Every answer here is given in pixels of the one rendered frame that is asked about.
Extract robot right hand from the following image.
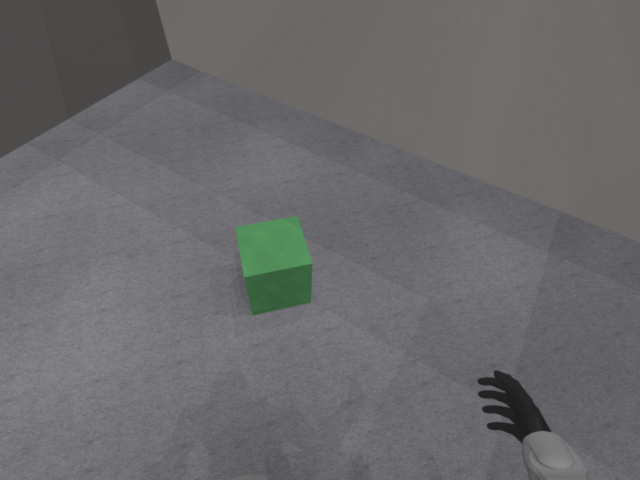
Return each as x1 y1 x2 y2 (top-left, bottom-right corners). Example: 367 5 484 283
478 370 551 443

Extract carton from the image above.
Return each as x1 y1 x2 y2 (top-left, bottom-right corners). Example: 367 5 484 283
235 216 312 315

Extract right robot forearm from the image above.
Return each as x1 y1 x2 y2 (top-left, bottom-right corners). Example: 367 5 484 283
522 431 588 480

